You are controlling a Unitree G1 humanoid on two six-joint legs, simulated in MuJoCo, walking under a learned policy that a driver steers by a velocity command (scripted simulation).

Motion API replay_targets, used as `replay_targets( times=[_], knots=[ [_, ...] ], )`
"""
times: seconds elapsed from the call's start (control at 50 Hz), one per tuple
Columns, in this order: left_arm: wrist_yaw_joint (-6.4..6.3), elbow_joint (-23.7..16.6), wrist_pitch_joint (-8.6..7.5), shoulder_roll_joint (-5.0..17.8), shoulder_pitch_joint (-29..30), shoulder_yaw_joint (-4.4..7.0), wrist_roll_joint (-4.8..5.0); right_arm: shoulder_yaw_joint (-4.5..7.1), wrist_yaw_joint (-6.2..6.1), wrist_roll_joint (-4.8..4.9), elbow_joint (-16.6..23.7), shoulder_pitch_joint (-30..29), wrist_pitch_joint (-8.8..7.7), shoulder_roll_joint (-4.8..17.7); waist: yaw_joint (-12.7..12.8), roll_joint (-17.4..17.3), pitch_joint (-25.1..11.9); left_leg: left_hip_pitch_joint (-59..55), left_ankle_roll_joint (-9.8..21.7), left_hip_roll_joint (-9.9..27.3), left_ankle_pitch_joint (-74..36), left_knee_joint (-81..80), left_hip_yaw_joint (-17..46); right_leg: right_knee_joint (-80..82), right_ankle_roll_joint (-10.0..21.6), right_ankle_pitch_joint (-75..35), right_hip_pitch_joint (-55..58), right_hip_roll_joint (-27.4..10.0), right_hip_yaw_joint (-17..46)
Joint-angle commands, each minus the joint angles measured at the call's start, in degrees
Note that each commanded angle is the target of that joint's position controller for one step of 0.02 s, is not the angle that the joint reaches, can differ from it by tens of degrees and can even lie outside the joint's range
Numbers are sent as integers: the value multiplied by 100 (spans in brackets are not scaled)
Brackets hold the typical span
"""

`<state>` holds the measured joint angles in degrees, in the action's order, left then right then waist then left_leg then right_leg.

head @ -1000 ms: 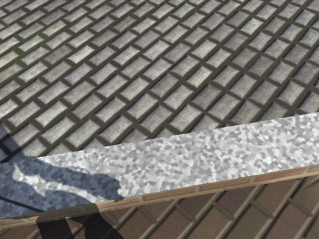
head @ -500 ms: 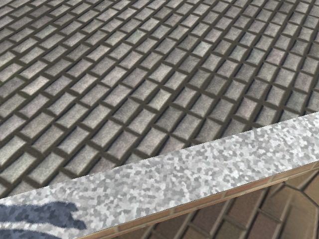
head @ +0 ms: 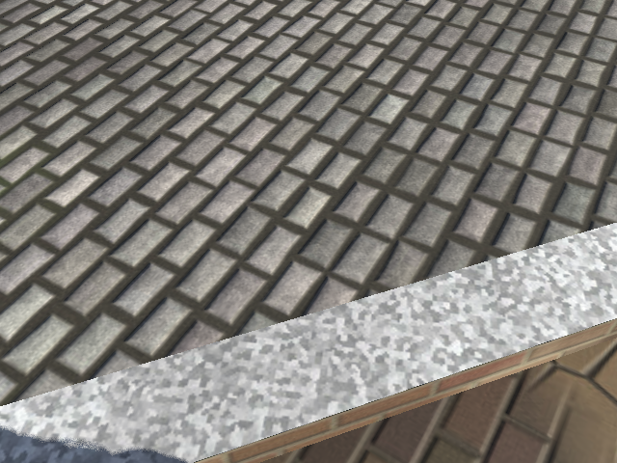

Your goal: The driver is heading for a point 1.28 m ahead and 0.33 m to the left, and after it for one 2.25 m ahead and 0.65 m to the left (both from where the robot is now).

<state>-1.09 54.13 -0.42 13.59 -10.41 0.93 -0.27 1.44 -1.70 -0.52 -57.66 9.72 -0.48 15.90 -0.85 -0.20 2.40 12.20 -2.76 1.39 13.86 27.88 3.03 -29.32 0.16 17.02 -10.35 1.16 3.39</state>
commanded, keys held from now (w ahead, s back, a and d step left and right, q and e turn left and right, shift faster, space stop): w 0.60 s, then w+q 0.40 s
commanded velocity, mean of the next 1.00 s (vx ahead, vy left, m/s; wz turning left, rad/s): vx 0.38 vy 0.00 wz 0.12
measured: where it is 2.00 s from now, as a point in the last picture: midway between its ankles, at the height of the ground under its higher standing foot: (206, 255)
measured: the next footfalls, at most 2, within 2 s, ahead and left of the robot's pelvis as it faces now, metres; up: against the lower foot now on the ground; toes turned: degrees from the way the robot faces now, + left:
right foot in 0.56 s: +0.30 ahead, -0.10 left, +0.00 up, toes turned -3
left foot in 1.14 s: +0.67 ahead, +0.10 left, +0.11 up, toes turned +18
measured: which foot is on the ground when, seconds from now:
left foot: down 0.00-0.58, up 0.60-1.00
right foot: down 0.00-0.20, up 0.22-0.54, down 0.56-1.00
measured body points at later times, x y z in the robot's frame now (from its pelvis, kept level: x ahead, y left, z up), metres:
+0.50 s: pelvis +0.13 +0.01 +0.00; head +0.16 +0.00 +0.45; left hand +0.32 +0.25 -0.11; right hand +0.02 -0.24 -0.14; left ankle +0.01 +0.14 -0.74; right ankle +0.22 -0.10 -0.71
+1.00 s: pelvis +0.39 -0.02 -0.01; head +0.41 -0.01 +0.44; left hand +0.25 +0.19 -0.15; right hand +0.58 -0.21 -0.13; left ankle +0.45 +0.10 -0.51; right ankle +0.26 -0.10 -0.74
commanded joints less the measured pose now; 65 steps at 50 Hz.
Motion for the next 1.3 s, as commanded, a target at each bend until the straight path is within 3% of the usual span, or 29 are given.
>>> replay_targets(
  times=[0.02, 0.04, 0.1, 0.18, 0.2, 0.24, 0.26, 0.3, 0.38, 0.48, 0.54, 0.56, 0.58, 0.6, 0.62, 0.68, 0.8, 0.9, 1.02, 1.06, 1.1, 1.12, 1.14, 1.16, 1.18, 1.2, 1.24, 1.26, 1.3],
  knots=[
    [-28, -103, -52, 727, -64, 137, 11, 88, -36, 10, 88, 35, -44, 575, 33, 128, -278, -202, 90, -80, -230, -271, -152, 752, 164, -268, -200, -248, 235],
    [-26, -4, 27, 811, -188, 145, -119, 43, 64, -62, 15, 125, 82, 444, 63, 314, -174, -152, 215, 39, 106, -294, 42, 1086, 278, 409, -229, -488, 646],
    [10, 61, 163, 1125, -331, 286, -100, 68, 180, -135, 124, 3, 140, 443, 153, 792, 343, 633, 410, -360, 1401, 495, -434, 1671, 707, 2797, -368, -846, 1370],
    [54, 68, 110, 1002, -97, 313, -70, 20, 208, -126, 44, 546, -81, 207, -179, 824, 523, -219, 685, -246, 983, 160, -489, 1508, 840, 2694, -1090, -992, 1439],
    [61, -110, 74, 854, 351, 279, -57, 70, 193, -113, -123, 1051, -134, 390, -438, 349, 534, -456, 827, -67, 1360, -407, 6, 903, 659, 2313, -1293, -586, 888],
    [108, -484, -103, 439, 850, 178, -130, 307, 135, -91, -510, 2206, -199, 1188, -753, -1561, 627, -1638, 1510, 1521, 2821, -2135, 3016, -1542, 335, 1374, -2861, 298, -452],
    [125, -525, -172, 671, 907, 229, -211, 303, 129, -139, -515, 2142, -200, 1090, -629, -1164, 837, -1567, 1705, 1834, 2424, -2178, 3408, -2282, 412, 1440, -3236, 70, -134],
    [217, -377, -299, 589, 583, 226, -141, 256, 120, -120, -269, 1500, -274, 761, -214, -588, 637, -1551, 1600, 1556, 1437, -2061, 2602, -2642, 444, 676, -3109, -302, -72],
    [354, -495, -321, 426, 848, 176, -181, 168, 101, -87, -331, 1528, -413, 408, -179, -640, 302, -1563, 1416, 1049, -572, -1996, 1237, -2020, 203, 62, -2700, -333, -517],
    [325, -752, -254, 392, 1170, 108, -96, 195, 110, -65, -399, 1580, -417, 559, -99, -847, 245, -854, 1239, 1060, -1675, -1765, 657, -636, 220, -437, -1381, -170, -791],
    [174, -338, -298, 645, -39, 252, -133, 176, 137, 0, -336, 1374, -420, 567, 514, -339, -244, -356, 944, 800, -3235, -347, 214, 58, 452, -935, 571, 121, -887],
    [104, -126, -363, 888, -848, 345, -205, 132, 148, -1, -262, 1319, -430, 482, 855, -41, -707, 183, 812, 498, -2820, 817, -47, 222, 585, -618, 1588, -260, -484],
    [52, -39, -391, 1519, -1657, 476, -293, 6, 167, 50, 2, 1482, -422, -11, 964, 1212, -1301, 1410, 558, -147, -373, 2716, -510, 1021, 942, 771, 2597, -1886, 1804],
    [107, 96, -304, 1672, -1651, 524, -135, 93, 158, -20, -43, 1672, -373, 167, 747, 1523, -1324, 2152, 628, -519, 1592, 3847, -179, 1851, 1363, 1438, 2323, -2384, 3577],
    [143, -112, -277, 1270, -872, 436, -52, 142, 168, -106, -45, 1479, -319, 322, 397, 775, -515, 2446, 780, -50, 1217, 4230, 76, 1871, 1295, 2196, 1593, -2260, 2987],
    [141, -259, -450, 492, -118, 219, -94, 115, 270, -128, -25, 1162, -284, 66, 3, 420, 182, 1919, 756, 353, 286, 3765, 59, 2212, 967, 151, 200, -1575, 1182],
    [65, 168, -636, 352, -1111, 159, -109, 159, 363, -161, 211, 535, -101, -122, 35, 346, 47, 2863, 642, 308, -362, 4355, -162, 2186, 983, -1789, 771, -1518, -105],
    [34, 549, -590, 207, -2077, 110, -261, 176, 153, -124, 728, -499, 10, -334, 165, 218, 520, 5765, 762, 158, 815, 7550, -107, 1975, 1219, -1535, 1737, -1913, -116],
    [-42, 922, -650, 25, -2476, -97, -239, -293, 99, -126, 2170, -2329, -47, -818, 179, -8, 978, 6563, 1090, 68, 1607, 6809, -1004, 2405, 631, -1836, 1157, -1431, -1058],
    [-146, 741, -571, 72, -2022, -154, -15, -400, 296, -62, 2076, -1670, 11, -791, -94, -248, 399, 3717, 1153, -98, 605, 4669, -1734, 2636, 618, -4590, 145, -1127, -1822],
    [-196, 533, -610, 846, -1921, -10, 106, -327, 326, -41, 1837, -693, 44, -592, -537, 674, -475, 1894, 1288, -676, 641, 4045, -2148, 1224, 670, -9524, 585, -1624, -1776],
    [-185, 423, -554, 1140, -1800, 100, 105, -210, 321, -59, 1601, 228, 48, -325, -936, 1185, -1170, 1169, 1464, -943, 822, 3547, -1911, -94, 642, -10269, 1105, -1712, -1695],
    [-68, 270, -497, 1345, -1696, 197, 150, -41, 334, 5, 1447, 1023, -4, 55, -1302, 1593, -1812, 157, 1712, -1039, 758, 2584, -1297, -1731, 592, -9957, 1189, -1623, -1735],
    [47, 0, -544, 787, -1888, 129, 95, 190, 346, -61, 1469, 890, -27, 698, -962, 721, -2164, -1113, 2175, -106, 1439, 1457, 1173, -3981, 297, -5150, -366, -1120, -1533],
    [253, -528, -588, 616, -1440, 163, -16, 448, 281, 51, 1412, 797, 87, 1383, -778, -834, -2599, -1914, 2817, 1337, 136, -260, 4959, -6522, -90, -57, -2246, 416, -837],
    [344, -845, -669, 697, -1182, 211, -136, 497, 233, 33, 1428, 586, 103, 1300, -482, -17, -2474, -1819, 2495, 1317, 480, -697, 5117, -6891, 157, -539, -2797, -24, 250],
    [221, -947, -577, 187, -963, 111, -103, 358, 153, -67, 1034, 498, -25, 559, 6, 839, -501, 95, 2009, 1054, 454, -562, 3602, -6351, 249, -542, -3163, -404, 30],
    [128, -1171, -680, 303, -393, 164, 93, 114, 331, -28, 1379, 177, -335, -71, -40, 814, -803, 431, 1896, 905, -103, -832, 3530, -7407, 293, 60, -3164, -241, 382],
    [97, -1381, -625, 160, -681, 98, 110, 39, 431, 6, 1150, 75, -550, -255, 469, 82, -558, 735, 1674, 538, -856, -844, 2490, -7641, 492, -84, -3590, -528, 403]
  ],
)
Over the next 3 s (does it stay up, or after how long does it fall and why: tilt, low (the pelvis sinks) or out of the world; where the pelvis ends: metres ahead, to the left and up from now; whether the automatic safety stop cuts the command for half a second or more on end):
stays up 1.20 0.36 0.11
